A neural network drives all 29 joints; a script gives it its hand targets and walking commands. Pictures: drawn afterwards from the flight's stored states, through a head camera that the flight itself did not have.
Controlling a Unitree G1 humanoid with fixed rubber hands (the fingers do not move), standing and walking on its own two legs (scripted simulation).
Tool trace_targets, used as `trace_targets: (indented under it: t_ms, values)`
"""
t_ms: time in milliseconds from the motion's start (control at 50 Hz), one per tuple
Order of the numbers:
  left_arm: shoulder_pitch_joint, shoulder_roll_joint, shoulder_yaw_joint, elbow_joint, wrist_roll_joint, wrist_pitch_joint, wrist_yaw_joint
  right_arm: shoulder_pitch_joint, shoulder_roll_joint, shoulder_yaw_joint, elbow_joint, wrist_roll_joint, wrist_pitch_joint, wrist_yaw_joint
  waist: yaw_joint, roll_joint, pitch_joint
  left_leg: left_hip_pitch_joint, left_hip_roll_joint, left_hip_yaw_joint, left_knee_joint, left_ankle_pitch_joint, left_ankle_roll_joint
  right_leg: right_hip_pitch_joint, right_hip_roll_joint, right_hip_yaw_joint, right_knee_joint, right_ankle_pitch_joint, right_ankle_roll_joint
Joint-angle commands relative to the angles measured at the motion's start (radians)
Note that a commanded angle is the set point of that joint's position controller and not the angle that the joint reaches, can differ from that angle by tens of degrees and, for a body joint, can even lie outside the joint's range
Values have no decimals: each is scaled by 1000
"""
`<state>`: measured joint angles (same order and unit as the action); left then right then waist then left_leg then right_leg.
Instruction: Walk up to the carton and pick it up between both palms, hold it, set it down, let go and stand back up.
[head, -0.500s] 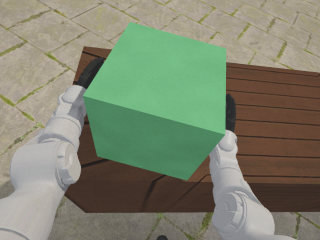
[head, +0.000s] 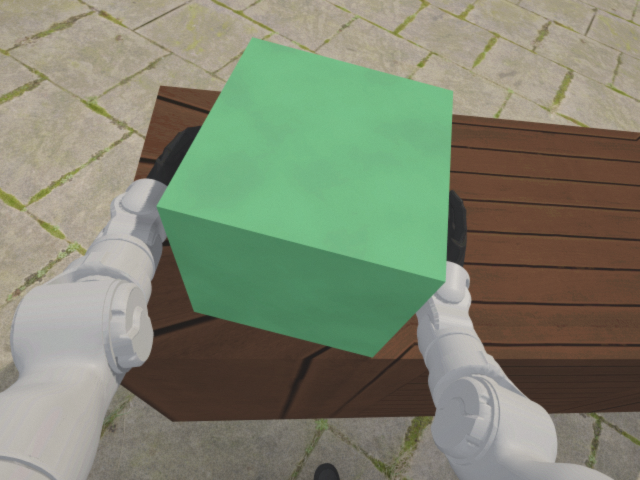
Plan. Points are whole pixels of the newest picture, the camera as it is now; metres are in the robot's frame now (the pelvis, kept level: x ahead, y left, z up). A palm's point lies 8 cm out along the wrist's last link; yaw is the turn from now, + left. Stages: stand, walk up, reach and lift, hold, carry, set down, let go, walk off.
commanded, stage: set down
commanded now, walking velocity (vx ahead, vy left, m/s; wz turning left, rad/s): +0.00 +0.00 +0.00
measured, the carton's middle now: (316, 207) +0.45 -0.07 +0.02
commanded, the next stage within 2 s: none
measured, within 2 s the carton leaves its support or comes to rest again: rests again in 0.26 s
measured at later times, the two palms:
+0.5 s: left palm (175, 182) +0.49 +0.12 +0.04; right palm (453, 263) +0.35 -0.24 +0.02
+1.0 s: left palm (167, 153) +0.49 +0.12 +0.10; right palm (505, 242) +0.34 -0.28 +0.08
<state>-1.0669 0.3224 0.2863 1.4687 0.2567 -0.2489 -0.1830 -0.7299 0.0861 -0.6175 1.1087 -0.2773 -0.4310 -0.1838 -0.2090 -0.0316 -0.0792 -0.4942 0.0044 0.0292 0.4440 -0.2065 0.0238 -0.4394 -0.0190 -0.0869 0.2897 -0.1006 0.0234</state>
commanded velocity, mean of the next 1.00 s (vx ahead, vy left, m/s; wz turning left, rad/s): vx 0.00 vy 0.00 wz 0.00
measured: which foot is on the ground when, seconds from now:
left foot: down 0.00-1.00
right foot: down 0.00-1.00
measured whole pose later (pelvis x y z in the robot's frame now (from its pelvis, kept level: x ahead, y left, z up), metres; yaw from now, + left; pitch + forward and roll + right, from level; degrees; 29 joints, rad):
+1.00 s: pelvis -0.03 +0.00 -0.03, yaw -2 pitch +19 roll -2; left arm -1.22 0.46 -0.33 1.57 -0.42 -0.11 -0.09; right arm -0.94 -0.14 -0.07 1.19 0.32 -0.06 -0.23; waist -0.30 0.01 -0.22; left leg -0.75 0.00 -0.01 0.72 -0.30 0.03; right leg -0.74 -0.01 -0.06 0.61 -0.20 0.01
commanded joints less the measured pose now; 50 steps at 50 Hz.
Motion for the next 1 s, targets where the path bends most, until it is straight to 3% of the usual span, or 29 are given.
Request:
trace_targets:
  t_ms: [0, 60, 100, 120, 180, 200, 260, 360, 420, 440, 480, 580, 720, 820, 880, 980]
  values:
    - [-435, -96, -144, -113, -144, -42, 65, -339, 7, 220, 62, 89, 7, -14, -69, 189, -476, 309, 12, 4, 27, 173, -115, 7, 55, -37, 60, 232, -1]
    - [-469, -26, -280, -77, -313, -37, 100, -419, -64, 334, 76, 257, 18, -65, -74, 215, -623, 287, 14, -9, 123, 268, -118, -52, 59, -27, 126, 307, -15]
    - [-515, -42, -350, -66, -386, -39, 100, -499, -72, 373, 57, 320, 31, -91, -86, 213, -689, 233, 8, -19, 182, 295, -113, -77, 55, -26, 178, 349, -13]
    - [-509, -11, -363, -49, -404, -42, 102, -502, -118, 388, 47, 348, 30, -97, -80, 224, -739, 237, 4, -18, 209, 331, -119, -80, 58, -25, 195, 373, -13]
    - [-530, 5, -417, -47, -443, -39, 103, -528, -164, 411, 46, 414, 37, -111, -104, 238, -801, 259, 2, -35, 270, 399, -129, -129, 68, -37, 229, 405, -12]
    - [-533, 2, -413, -45, -444, -33, 105, -551, -167, 423, 34, 432, 42, -110, -91, 240, -800, 265, -2, -35, 290, 426, -130, -145, 71, -37, 235, 407, -14]
    - [-526, 38, -437, -13, -461, -14, 106, -543, -213, 453, 71, 489, 64, -106, -99, 260, -755, 260, -5, -47, 307, 423, -130, -178, 73, -37, 248, 368, -16]
    - [-552, 80, -480, -3, -499, -10, 114, -550, -275, 464, 66, 521, 98, -88, -103, 305, -771, 288, 0, -59, 316, 388, -137, -256, 76, -49, 264, 263, -21]
    - [-566, 111, -502, 15, -525, -11, 118, -563, -302, 459, 82, 520, 118, -77, -111, 297, -740, 260, 3, -64, 310, 337, -131, -280, 73, -54, 275, 208, -21]
    - [-574, 125, -505, 7, -535, -14, 122, -569, -317, 467, 66, 531, 120, -72, -98, 309, -753, 258, 2, -62, 309, 335, -134, -281, 72, -54, 281, 202, -22]
    - [-579, 128, -523, 38, -556, -13, 122, -583, -319, 470, 77, 525, 135, -69, -111, 288, -747, 246, 3, -63, 310, 301, -125, -284, 71, -56, 291, 177, -22]
    - [-621, 156, -560, 3, -602, -16, 127, -609, -355, 457, 58, 520, 158, -48, -112, 320, -786, 255, 4, -73, 318, 299, -132, -305, 71, -60, 314, 161, -30]
    - [-646, 208, -584, -55, -654, 2, 124, -641, -392, 488, -28, 550, 191, -32, -103, 284, -856, 259, -8, -68, 326, 313, -115, -247, 66, -47, 324, 192, -23]
    - [-670, 235, -610, -23, -681, 48, 111, -670, -394, 516, -54, 573, 266, -28, -106, 250, -771, 200, -20, -66, 281, 193, -79, -191, 49, -31, 316, 155, -19]
    - [-679, 258, -602, -115, -688, 66, 106, -660, -402, 524, -129, 590, 287, -33, -105, 254, -842, 233, -26, -59, 284, 235, -78, -156, 46, -19, 300, 205, -20]
    - [-675, 280, -609, -43, -695, 115, 89, -685, -384, 542, -124, 599, 365, -51, -122, 186, -715, 145, -38, -60, 215, 103, -32, -58, 26, 6, 275, 194, -8]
